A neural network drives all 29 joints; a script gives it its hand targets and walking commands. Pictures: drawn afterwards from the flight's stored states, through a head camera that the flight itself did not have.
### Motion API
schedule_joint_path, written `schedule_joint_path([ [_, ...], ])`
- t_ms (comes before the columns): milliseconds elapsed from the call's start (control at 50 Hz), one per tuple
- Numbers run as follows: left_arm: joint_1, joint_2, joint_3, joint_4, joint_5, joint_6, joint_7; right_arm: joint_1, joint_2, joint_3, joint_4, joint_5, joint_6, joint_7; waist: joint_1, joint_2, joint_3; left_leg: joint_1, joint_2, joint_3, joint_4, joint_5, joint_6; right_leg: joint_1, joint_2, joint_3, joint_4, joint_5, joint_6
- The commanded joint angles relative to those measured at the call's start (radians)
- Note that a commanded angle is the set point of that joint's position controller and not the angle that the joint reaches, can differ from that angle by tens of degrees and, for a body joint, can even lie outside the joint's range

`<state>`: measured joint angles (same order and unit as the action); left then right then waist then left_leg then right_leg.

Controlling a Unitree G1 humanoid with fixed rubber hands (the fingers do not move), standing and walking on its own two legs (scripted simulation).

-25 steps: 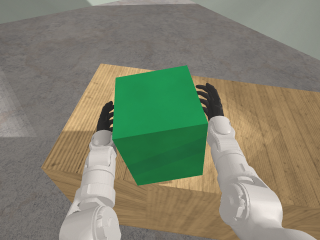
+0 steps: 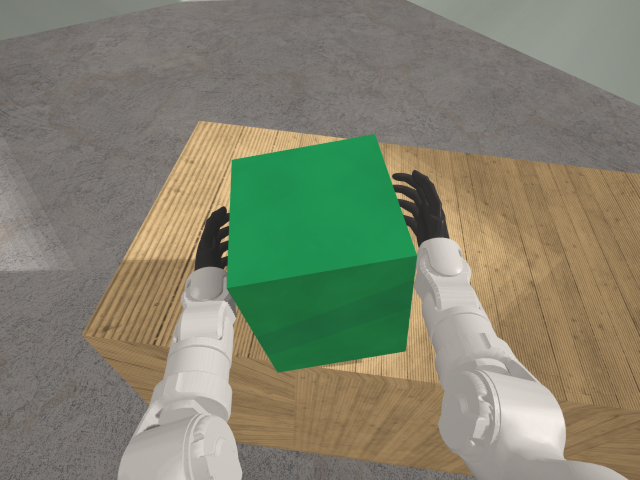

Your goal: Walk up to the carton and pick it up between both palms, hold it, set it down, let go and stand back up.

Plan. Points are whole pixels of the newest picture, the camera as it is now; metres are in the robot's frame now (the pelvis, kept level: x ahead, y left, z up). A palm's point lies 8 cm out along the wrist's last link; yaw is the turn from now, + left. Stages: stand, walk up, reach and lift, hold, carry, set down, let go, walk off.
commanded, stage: set down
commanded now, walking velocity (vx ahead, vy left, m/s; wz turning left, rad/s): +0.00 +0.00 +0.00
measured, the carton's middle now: (323, 260) +0.41 +0.04 +0.02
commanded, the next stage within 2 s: none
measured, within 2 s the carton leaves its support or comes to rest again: rests again in 1.74 s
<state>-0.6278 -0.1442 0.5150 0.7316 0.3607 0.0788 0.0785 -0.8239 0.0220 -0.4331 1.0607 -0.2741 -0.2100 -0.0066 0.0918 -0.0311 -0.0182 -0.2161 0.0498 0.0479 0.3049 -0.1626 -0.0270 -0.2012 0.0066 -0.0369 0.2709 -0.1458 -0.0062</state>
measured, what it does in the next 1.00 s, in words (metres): stands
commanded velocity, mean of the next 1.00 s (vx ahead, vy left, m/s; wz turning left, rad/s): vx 0.00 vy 0.00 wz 0.00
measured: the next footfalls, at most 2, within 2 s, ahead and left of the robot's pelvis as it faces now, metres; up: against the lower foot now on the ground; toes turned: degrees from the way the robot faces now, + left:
none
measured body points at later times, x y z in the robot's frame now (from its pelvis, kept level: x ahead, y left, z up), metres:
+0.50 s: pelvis +0.00 +0.00 +0.00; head +0.03 +0.03 +0.45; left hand +0.37 +0.19 +0.04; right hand +0.43 -0.09 +0.09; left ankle -0.01 +0.13 -0.75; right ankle -0.01 -0.11 -0.75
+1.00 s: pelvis +0.00 +0.00 +0.00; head +0.04 +0.03 +0.45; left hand +0.37 +0.19 +0.04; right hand +0.43 -0.10 +0.09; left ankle -0.01 +0.13 -0.75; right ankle -0.01 -0.11 -0.75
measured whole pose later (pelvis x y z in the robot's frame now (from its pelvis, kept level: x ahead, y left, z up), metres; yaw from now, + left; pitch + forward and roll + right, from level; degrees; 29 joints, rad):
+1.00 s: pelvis +0.00 +0.00 +0.00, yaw +0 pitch +3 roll +0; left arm -0.60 -0.21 0.59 0.64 0.46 0.04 0.04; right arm -0.77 0.08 -0.55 0.94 -0.39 -0.20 0.06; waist 0.09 -0.06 0.01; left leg -0.19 0.04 0.06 0.30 -0.17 -0.02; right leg -0.18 0.00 -0.03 0.27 -0.15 0.00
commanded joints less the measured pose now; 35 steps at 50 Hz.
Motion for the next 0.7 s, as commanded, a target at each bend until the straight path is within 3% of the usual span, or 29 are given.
schedule_joint_path([
  [0, -0.675, -0.425, -0.292, -0.121, -0.002, -0.109, -0.074, -0.409, 0.548, 0.198, 0.008, -0.052, 0.002, 0.112, 0.009, 0.015, -0.467, 0.074, -0.049, 0.105, 0.013, 0.399, -0.014, 0.299, 0.020, -0.033, 0.051, 0.361, 0.035],
  [240, -0.634, -0.413, -0.239, -0.106, 0.039, -0.104, -0.074, -0.375, 0.532, 0.121, 0.004, -0.109, 0.013, 0.134, 0.011, 0.012, -0.422, 0.077, -0.049, 0.114, -0.005, 0.340, -0.002, 0.259, 0.018, -0.035, 0.024, 0.229, 0.029],
  [680, -0.492, -0.402, -0.194, -0.110, 0.086, -0.090, -0.088, -0.290, 0.517, 0.098, -0.037, -0.149, 0.013, 0.148, 0.011, -0.006, -0.332, 0.066, -0.052, 0.116, -0.003, 0.339, 0.018, 0.255, 0.016, -0.034, 0.023, 0.225, 0.034],
])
